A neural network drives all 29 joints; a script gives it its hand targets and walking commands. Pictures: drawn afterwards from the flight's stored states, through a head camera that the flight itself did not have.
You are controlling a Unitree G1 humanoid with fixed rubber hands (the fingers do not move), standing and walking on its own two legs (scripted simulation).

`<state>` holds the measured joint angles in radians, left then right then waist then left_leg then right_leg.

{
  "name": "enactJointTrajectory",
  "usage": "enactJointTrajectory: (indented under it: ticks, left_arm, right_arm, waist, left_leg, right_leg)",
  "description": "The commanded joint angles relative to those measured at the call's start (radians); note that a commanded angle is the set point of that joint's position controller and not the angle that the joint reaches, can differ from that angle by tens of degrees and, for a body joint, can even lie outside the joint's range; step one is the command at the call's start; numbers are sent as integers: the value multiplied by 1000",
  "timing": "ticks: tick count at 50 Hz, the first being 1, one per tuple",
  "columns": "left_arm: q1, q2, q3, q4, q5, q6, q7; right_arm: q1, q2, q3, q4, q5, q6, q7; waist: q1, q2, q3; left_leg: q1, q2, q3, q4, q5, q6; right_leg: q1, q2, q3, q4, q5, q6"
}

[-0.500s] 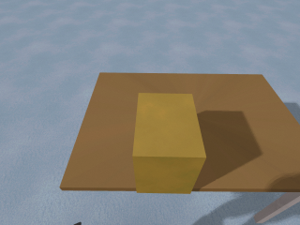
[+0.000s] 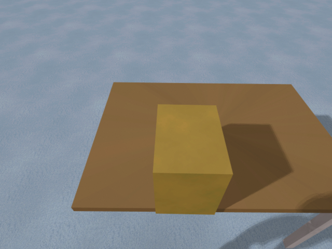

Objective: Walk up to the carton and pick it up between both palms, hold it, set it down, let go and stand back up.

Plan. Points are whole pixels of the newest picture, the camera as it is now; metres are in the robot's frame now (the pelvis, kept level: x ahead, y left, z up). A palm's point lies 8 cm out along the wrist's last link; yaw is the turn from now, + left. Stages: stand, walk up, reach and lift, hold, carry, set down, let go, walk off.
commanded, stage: stand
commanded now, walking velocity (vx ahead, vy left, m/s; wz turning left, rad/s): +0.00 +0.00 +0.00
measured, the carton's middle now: (186, 159) +0.42 -0.04 -0.06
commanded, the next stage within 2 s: none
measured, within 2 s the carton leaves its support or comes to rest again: neither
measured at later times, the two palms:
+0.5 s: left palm out of the picture -0.04 +0.20 -0.15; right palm out of the picture -0.03 -0.20 -0.15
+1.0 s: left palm out of the picture -0.06 +0.20 -0.15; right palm out of the picture -0.05 -0.19 -0.15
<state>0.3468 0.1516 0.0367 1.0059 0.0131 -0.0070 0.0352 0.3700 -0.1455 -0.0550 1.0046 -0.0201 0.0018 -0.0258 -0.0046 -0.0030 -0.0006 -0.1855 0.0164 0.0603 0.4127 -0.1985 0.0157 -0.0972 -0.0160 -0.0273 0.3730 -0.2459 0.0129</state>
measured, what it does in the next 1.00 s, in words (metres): stands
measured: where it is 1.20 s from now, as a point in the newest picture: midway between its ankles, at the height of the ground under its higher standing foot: outside the picture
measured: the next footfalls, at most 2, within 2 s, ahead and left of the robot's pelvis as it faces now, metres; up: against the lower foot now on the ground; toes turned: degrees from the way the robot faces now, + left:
none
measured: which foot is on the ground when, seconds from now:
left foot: down 0.00-1.00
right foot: down 0.00-1.00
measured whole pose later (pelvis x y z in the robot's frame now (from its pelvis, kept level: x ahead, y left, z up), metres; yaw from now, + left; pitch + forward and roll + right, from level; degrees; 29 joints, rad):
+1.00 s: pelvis -0.01 +0.02 +0.00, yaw +0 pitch -2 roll +0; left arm 0.36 0.08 0.00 1.18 0.01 0.00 0.04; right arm 0.33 -0.10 0.00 1.17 -0.01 0.00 -0.04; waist -0.01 0.00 0.02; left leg -0.20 -0.01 0.07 0.41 -0.18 0.04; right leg -0.13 -0.05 -0.01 0.41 -0.24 0.04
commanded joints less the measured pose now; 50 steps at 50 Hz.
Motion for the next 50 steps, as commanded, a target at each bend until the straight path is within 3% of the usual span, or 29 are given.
enactJointTrajectory:
  ticks: [1, 4, 7, 10, 13, 17, 20, 21, 23, 24, 25, 26, 27, 28, 29, 30, 31, 34, 38, 41, 44, 46, 50]
  left_arm:
    - [50, 74, 11, 3, -1, -12, 6]
    - [64, 47, 6, 38, -2, -11, 8]
    - [69, 48, 4, 62, -2, -11, 9]
    - [58, 48, 6, 78, -4, -11, 8]
    - [73, 25, 0, 103, -4, -9, 14]
    - [70, 12, -5, 123, -8, -8, 12]
    - [88, 8, -7, 131, -9, -11, 9]
    - [87, 2, -9, 140, -6, -11, 12]
    - [54, 19, -7, 142, -4, -8, 13]
    - [61, 10, -7, 142, -6, -8, 12]
    - [76, -7, -14, 153, -6, -8, 13]
    - [82, -16, -20, 161, -6, -9, 15]
    - [88, -3, -16, 158, -7, -9, 14]
    - [85, -1, -15, 161, -7, -5, 15]
    - [83, -15, -20, 160, -3, -4, 14]
    - [73, 14, -13, 156, -3, -2, 12]
    - [89, -13, -20, 169, -6, -1, 13]
    - [105, -4, -23, 172, -10, -4, 14]
    - [95, -20, -22, 168, -9, -4, 14]
    - [100, -31, -22, 170, -7, -5, 12]
    - [94, -28, -27, 175, -2, -5, 11]
    - [106, -38, -30, 180, -6, -1, 12]
    - [118, -23, -28, 174, -2, -5, 10]
  right_arm:
    - [65, -89, -14, 1, 1, -10, -8]
    - [72, -80, -1, 27, 2, -12, -7]
    - [67, -73, 6, 48, 0, -17, -10]
    - [68, -87, 5, 66, 3, -16, -13]
    - [53, -84, 8, 79, 5, -15, -14]
    - [51, -45, 23, 100, 7, -18, -11]
    - [56, -51, 25, 109, 6, -19, -16]
    - [56, -53, 24, 117, 8, -19, -17]
    - [71, -37, 30, 123, 7, -17, -15]
    - [73, -31, 35, 123, 6, -18, -15]
    - [58, -37, 34, 126, 7, -19, -15]
    - [73, -45, 30, 128, 7, -18, -18]
    - [59, -31, 34, 135, 8, -17, -16]
    - [48, -17, 43, 132, 7, -16, -15]
    - [44, -31, 41, 138, 6, -12, -18]
    - [48, -17, 42, 137, 9, -14, -18]
    - [39, -45, 37, 138, 5, -13, -18]
    - [50, -47, 32, 140, 10, -11, -12]
    - [42, -37, 39, 147, 6, -14, -15]
    - [30, -15, 45, 152, 9, -16, -16]
    - [54, -35, 42, 163, 6, -11, -19]
    - [56, -49, 38, 150, 10, -5, -16]
    - [49, -26, 44, 157, 11, -10, -15]
  waist:
    - [-1, 10, 95]
    - [-2, 40, 105]
    - [-1, 26, 84]
    - [-4, -25, 99]
    - [-2, 16, 117]
    - [-4, -18, 124]
    - [5, 29, 99]
    - [-4, 21, 104]
    - [-21, -18, 107]
    - [-15, 12, 101]
    - [-8, -13, 124]
    - [-13, -2, 106]
    - [1, 23, 117]
    - [1, -2, 146]
    - [0, 28, 140]
    - [-6, 20, 133]
    - [6, -3, 141]
    - [-8, -3, 120]
    - [-2, 12, 110]
    - [7, -12, 114]
    - [-11, 8, 147]
    - [-10, 5, 107]
    - [-7, 31, 109]
  left_leg:
    - [12, 81, -98, -103, 36, 15]
    - [-10, 80, -97, -114, 32, 11]
    - [17, 89, -105, -109, 15, 21]
    - [-10, 87, -104, -115, 28, 21]
    - [-6, 78, -101, -116, 2, 22]
    - [5, 81, -96, -96, 59, 20]
    - [-1, 74, -85, -97, 67, 21]
    - [8, 77, -96, -101, 21, 22]
    - [19, 82, -94, -89, 75, 23]
    - [12, 78, -89, -89, 89, 20]
    - [6, 86, -94, -85, 100, 24]
    - [14, 78, -86, -90, 109, 22]
    - [-5, 78, -81, -91, 108, 21]
    - [-37, 77, -91, -99, 61, 17]
    - [-44, 74, -97, -106, 14, 19]
    - [-36, 68, -94, -108, 19, 20]
    - [-26, 75, -98, -109, -3, 19]
    - [-9, 80, -103, -109, -35, 18]
    - [-12, 77, -102, -110, -10, 21]
    - [-19, 83, -104, -109, -15, 24]
    - [-15, 76, -102, -119, -38, 18]
    - [-21, 86, -129, -143, -97, 26]
    - [-5, 87, -120, -135, -71, 25]
  right_leg:
    - [-99, -62, 62, -82, 77, -32]
    - [-89, -65, 65, -73, 74, -23]
    - [-96, -64, 64, -70, 74, -22]
    - [-82, -67, 58, -68, 76, -16]
    - [-91, -69, 63, -75, 73, -18]
    - [-111, -71, 62, -74, 75, -18]
    - [-84, -74, 64, -65, 85, -20]
    - [-102, -71, 62, -69, 72, -20]
    - [-110, -69, 66, -68, 93, -20]
    - [-93, -73, 65, -60, 91, -16]
    - [-104, -72, 66, -65, 101, -17]
    - [-90, -75, 69, -64, 105, -17]
    - [-88, -74, 62, -59, 98, -13]
    - [-94, -70, 62, -66, 78, -15]
    - [-89, -73, 58, -68, 64, -13]
    - [-91, -73, 61, -65, 74, -13]
    - [-105, -71, 59, -67, 60, -15]
    - [-131, -63, 57, -69, 36, -12]
    - [-117, -70, 58, -58, 42, -10]
    - [-117, -67, 53, -50, 51, -11]
    - [-160, -67, 57, -50, 35, -9]
    - [-129, -60, 41, -37, 26, -7]
    - [-149, -65, 47, -41, 36, -9]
